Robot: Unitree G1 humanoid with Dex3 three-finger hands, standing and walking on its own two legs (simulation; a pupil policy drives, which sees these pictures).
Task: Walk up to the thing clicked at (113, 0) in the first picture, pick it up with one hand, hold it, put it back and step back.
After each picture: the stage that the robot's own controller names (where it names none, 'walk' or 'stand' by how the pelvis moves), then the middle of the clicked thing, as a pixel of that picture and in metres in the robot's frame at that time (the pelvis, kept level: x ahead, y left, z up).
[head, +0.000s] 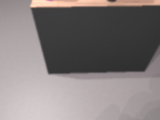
stand; out of the picture +1.07 -0.17 +0.10
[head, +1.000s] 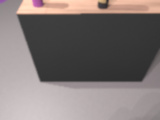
rise first; out of the picture +0.98 -0.05 +0.12
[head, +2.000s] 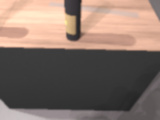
walk; (73, 14) +0.61 +0.12 +0.11
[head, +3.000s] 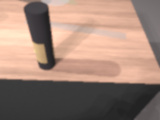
stand; (42, 40) +0.45 +0.18 +0.12
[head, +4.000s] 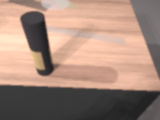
stand; (40, 48) +0.44 +0.18 +0.10
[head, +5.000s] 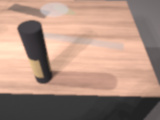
stand; (38, 56) +0.41 +0.19 +0.09
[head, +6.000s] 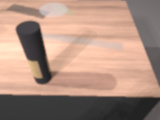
stand; (37, 56) +0.41 +0.19 +0.09
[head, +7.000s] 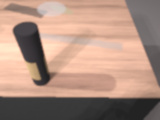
stand; (35, 58) +0.40 +0.19 +0.09
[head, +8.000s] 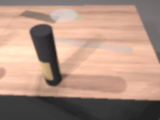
rise first; (48, 58) +0.40 +0.18 +0.10
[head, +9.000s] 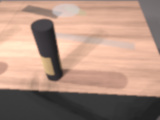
go down; (49, 54) +0.42 +0.18 +0.10
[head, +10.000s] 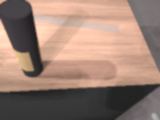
go down; (26, 46) +0.40 +0.16 +0.12
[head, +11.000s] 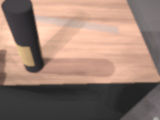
approach; (27, 41) +0.43 +0.17 +0.12
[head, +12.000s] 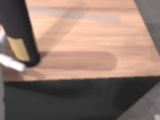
close in; (20, 33) +0.42 +0.18 +0.16
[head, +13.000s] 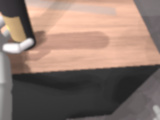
lift; (15, 13) +0.49 +0.18 +0.17
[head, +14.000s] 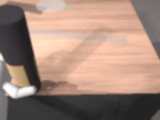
lift; (20, 59) +0.31 +0.18 +0.21
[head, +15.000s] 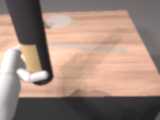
lift; (33, 43) +0.32 +0.15 +0.26
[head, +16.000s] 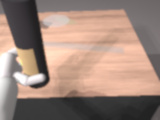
hold; (30, 47) +0.32 +0.16 +0.24
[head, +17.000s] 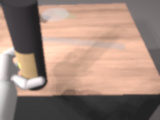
crouch; (29, 50) +0.32 +0.16 +0.23
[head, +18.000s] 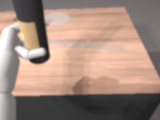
crouch; (32, 21) +0.38 +0.16 +0.28
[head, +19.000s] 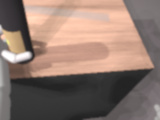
lower; (15, 27) +0.45 +0.18 +0.14
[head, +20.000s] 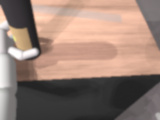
lower; (22, 24) +0.45 +0.17 +0.16
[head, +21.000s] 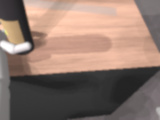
lower; (13, 17) +0.47 +0.18 +0.17
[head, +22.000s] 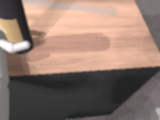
lower; (12, 15) +0.47 +0.18 +0.17
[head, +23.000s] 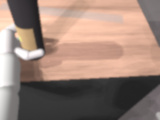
draw back; (28, 24) +0.45 +0.16 +0.16
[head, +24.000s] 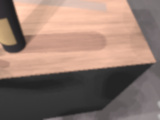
sink last; (1, 14) +0.46 +0.18 +0.17
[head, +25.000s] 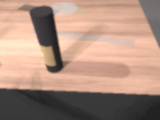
sink last; (49, 43) +0.44 +0.17 +0.14
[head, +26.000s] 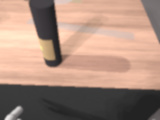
stand; (48, 36) +0.45 +0.16 +0.14
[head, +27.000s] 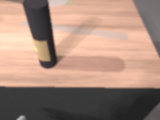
stand; (43, 37) +0.45 +0.16 +0.15
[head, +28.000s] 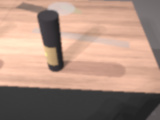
stand; (52, 44) +0.47 +0.15 +0.10
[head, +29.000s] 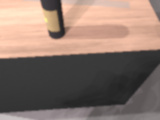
walk; (52, 8) +0.56 +0.13 +0.12
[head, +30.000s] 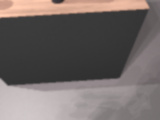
walk; out of the picture +0.82 +0.17 +0.12
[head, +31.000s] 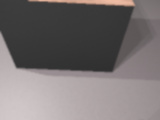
stand; out of the picture +1.14 +0.14 +0.11
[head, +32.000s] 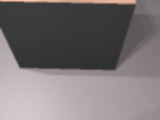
stand; out of the picture +1.13 +0.14 +0.09
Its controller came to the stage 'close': yes
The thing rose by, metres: 0.19
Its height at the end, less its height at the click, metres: +0.00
